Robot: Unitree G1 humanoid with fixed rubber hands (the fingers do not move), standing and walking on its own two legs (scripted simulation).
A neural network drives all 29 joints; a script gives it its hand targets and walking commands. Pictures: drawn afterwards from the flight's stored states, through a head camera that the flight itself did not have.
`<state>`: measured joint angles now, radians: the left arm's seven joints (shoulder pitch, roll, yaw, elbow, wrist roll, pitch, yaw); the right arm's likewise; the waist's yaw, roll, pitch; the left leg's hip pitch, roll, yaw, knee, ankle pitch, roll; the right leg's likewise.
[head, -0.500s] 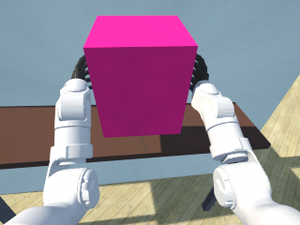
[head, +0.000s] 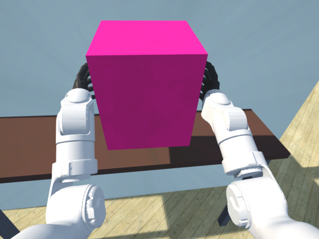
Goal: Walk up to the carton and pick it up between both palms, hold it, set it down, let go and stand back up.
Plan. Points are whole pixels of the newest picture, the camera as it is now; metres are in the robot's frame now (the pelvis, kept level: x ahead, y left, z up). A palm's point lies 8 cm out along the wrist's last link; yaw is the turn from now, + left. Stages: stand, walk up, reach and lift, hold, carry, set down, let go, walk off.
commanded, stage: hold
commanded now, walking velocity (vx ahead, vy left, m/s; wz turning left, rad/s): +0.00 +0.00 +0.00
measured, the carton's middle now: (146, 85) +0.40 +0.02 +0.23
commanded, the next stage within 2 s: none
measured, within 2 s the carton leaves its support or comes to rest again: neither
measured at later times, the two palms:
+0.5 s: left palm (84, 94) +0.36 +0.16 +0.23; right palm (211, 93) +0.36 -0.14 +0.24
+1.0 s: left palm (84, 90) +0.37 +0.16 +0.23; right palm (211, 90) +0.36 -0.14 +0.25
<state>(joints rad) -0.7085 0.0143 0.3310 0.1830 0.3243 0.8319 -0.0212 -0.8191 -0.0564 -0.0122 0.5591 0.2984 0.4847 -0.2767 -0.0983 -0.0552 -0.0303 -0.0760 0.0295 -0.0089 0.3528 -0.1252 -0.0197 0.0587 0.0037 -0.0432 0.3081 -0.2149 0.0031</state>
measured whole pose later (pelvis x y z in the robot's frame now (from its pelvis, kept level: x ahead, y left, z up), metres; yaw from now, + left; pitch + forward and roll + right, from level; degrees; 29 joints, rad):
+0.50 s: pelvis +0.00 +0.00 +0.00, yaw +0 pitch -9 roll -1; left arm -0.70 0.02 0.32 0.17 0.32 0.84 -0.03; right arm -0.80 -0.06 0.00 0.54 0.31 0.49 -0.29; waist -0.10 -0.06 -0.03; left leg -0.07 0.03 -0.01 0.35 -0.13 -0.03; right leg 0.06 0.01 -0.05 0.31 -0.22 0.00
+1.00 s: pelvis +0.00 +0.00 +0.00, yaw +0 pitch -8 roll -1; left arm -0.73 0.02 0.33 0.20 0.33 0.83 -0.03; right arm -0.84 -0.06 -0.02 0.58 0.30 0.49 -0.27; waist -0.10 -0.06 -0.04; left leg -0.08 0.03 -0.01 0.33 -0.12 -0.02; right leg 0.05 0.01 -0.04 0.30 -0.21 0.00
